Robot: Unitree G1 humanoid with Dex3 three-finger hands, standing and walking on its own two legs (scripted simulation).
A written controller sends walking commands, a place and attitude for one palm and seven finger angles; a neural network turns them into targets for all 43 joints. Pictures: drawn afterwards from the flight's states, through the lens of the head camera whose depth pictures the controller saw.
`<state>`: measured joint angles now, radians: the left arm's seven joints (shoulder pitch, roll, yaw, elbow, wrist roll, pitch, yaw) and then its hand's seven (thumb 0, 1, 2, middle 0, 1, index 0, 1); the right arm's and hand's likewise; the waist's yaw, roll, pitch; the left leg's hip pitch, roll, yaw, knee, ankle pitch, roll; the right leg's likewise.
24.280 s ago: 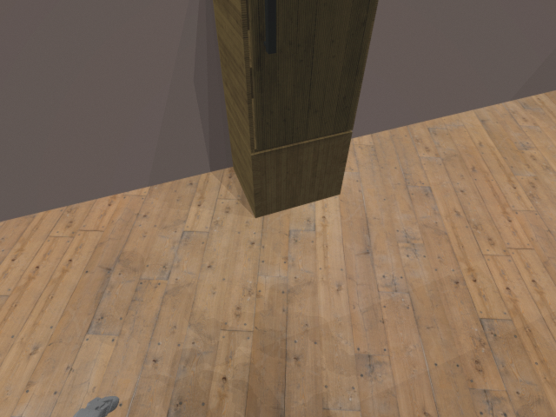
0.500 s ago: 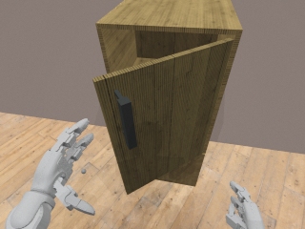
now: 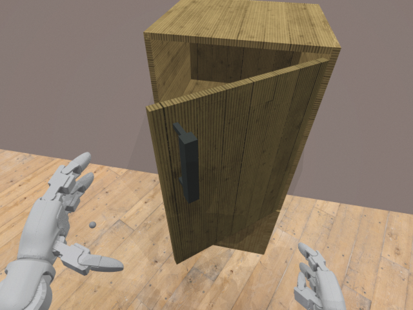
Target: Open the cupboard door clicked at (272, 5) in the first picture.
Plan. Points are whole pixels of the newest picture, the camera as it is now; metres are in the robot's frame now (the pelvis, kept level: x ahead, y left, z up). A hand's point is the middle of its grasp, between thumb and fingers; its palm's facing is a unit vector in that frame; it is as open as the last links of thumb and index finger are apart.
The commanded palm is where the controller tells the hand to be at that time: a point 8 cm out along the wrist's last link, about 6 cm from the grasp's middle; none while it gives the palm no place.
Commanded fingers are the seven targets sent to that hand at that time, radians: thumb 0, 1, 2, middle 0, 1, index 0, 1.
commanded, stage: draw the hand back to the body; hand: left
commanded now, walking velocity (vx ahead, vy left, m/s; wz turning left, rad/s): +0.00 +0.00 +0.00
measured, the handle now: (184, 163) +0.35 +0.09 +0.13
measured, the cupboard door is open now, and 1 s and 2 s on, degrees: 41 41 41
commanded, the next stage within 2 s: step back with the hand held close in 0.98 s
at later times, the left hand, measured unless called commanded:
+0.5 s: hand (76, 204) +0.22 +0.23 +0.16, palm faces +0.41 -0.82 -0.41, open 10.3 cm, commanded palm +0.17 +0.28 +0.17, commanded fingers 0.00 0.76 0.84 -0.19 -0.30 -0.19 -0.30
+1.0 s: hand (77, 207) +0.21 +0.23 +0.16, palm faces +0.44 -0.80 -0.40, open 7.5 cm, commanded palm +0.16 +0.27 +0.17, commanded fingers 0.00 0.90 0.90 -0.20 -0.30 -0.20 -0.30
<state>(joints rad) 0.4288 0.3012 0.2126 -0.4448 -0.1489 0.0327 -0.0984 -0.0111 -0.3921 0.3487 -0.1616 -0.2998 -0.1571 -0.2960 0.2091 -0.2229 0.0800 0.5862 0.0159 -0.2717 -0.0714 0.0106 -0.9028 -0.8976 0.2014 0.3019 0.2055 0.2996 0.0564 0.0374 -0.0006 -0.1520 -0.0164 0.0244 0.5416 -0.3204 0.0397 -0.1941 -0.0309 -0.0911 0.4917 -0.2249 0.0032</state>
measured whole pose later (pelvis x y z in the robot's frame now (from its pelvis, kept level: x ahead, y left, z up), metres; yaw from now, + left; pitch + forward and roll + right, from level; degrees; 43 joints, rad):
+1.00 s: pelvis +0.02 -0.03 +0.01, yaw -1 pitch -5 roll -1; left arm 0.45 0.32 0.31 -0.36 -0.05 -0.09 0.12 0.01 0.89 0.90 -0.21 -0.30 -0.21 -0.30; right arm 0.18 -0.22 0.01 0.65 0.00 -0.10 -0.07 0.01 -0.91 -0.90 0.20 0.30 0.20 0.30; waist 0.07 0.08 0.04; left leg -0.03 0.02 0.03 0.40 -0.28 0.00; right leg -0.09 0.01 -0.09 0.37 -0.19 -0.03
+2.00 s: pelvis -0.11 +0.01 -0.02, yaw +1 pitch -2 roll -3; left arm 0.50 0.43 0.45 -0.58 0.00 -0.22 0.16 0.01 0.89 0.90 -0.22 -0.30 -0.21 -0.30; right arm 0.23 -0.19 -0.01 0.59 0.00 -0.09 -0.09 0.01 -0.91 -0.90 0.20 0.30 0.21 0.30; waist -0.02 -0.01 0.09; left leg -0.45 0.00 0.01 0.68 -0.20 0.08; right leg -0.51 0.04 0.02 1.04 -0.41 0.02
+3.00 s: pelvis -0.27 +0.01 +0.00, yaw -3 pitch -2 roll +1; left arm 0.55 0.43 0.43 -0.51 -0.02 -0.20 0.15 0.02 0.89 0.90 -0.21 -0.30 -0.21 -0.30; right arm 0.26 -0.15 0.04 0.64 -0.01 -0.17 -0.07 0.01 -0.90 -0.90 0.20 0.30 0.21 0.30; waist -0.03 -0.03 0.01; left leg -0.26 0.00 0.02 0.56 -0.27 0.00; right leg -0.28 0.02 -0.07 0.58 -0.33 -0.01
